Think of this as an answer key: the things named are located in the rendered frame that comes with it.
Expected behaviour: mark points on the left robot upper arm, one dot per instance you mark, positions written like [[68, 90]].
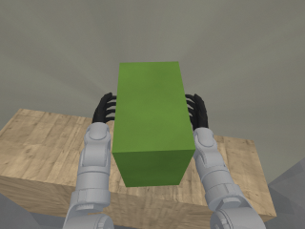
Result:
[[95, 221]]

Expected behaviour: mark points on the carton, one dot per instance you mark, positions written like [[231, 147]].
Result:
[[152, 142]]

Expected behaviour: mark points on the left robot hand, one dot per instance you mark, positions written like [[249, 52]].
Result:
[[101, 111]]

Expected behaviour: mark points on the right robot forearm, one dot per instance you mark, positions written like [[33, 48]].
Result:
[[220, 190]]

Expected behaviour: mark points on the pedestal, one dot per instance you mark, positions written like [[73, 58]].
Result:
[[39, 158]]

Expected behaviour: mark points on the left robot forearm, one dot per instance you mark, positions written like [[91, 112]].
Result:
[[92, 193]]

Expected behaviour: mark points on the right robot hand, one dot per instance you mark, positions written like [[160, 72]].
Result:
[[199, 118]]

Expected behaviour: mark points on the right robot upper arm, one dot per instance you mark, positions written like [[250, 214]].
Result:
[[236, 218]]

